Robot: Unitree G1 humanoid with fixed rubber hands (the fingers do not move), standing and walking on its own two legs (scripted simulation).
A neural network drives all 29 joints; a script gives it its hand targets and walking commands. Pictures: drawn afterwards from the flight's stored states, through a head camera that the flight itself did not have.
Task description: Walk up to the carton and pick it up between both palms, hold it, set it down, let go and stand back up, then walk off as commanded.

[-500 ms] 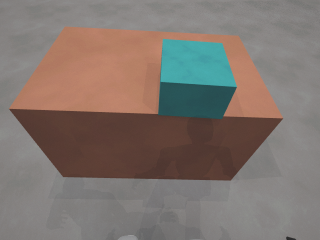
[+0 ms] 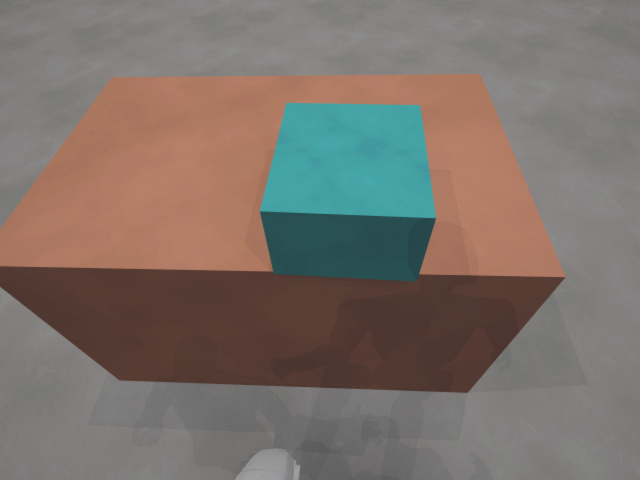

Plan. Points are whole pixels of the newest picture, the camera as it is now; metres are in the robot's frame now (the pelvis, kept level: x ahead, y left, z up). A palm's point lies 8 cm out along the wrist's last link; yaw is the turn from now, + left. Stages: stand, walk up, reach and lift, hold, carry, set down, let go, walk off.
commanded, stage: walk up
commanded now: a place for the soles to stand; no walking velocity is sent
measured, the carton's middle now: (348, 187) +0.60 +0.01 -0.03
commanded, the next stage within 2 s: none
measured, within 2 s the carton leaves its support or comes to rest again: neither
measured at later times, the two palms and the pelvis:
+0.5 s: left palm (118, 448) +0.16 +0.32 -0.13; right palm (628, 457) +0.18 -0.33 -0.06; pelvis +0.11 +0.01 +0.00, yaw +1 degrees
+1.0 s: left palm (163, 424) +0.20 +0.26 -0.12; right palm (637, 445) +0.20 -0.38 -0.10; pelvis +0.15 -0.05 -0.01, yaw +1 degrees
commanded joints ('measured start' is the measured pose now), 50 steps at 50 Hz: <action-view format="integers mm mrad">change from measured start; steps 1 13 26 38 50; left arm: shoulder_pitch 112 12 28 -61 -71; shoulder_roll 225 165 159 217 147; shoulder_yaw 120 86 94 94 55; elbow -46 -113 -47 -40 -8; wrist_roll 12 12 14 14 -5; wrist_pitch -31 5 27 -9 2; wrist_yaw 15 2 -2 47 54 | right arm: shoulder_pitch -27 238 14 16 -111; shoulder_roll -168 -202 -248 -151 -212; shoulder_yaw -76 -123 -121 -65 -65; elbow -62 -20 -83 -22 0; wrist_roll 11 -7 -24 7 -14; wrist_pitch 2 -43 -31 30 -4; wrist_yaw -10 -46 -28 -35 -30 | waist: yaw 13 -146 -90 -57 -29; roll -99 40 250 -145 75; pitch -36 -222 3 -30 -128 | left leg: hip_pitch -195 510 197 -53 223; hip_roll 37 62 253 35 262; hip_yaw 5 55 -148 -24 -268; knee -67 -611 -652 -100 -544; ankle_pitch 78 342 204 -93 366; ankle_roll -10 36 186 1 161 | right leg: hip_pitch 305 21 -174 96 36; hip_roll -198 -69 -42 -203 -51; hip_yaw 310 44 59 370 100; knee -354 231 186 -305 -42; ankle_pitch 207 413 -98 -44 -28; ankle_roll -28 -56 55 -111 16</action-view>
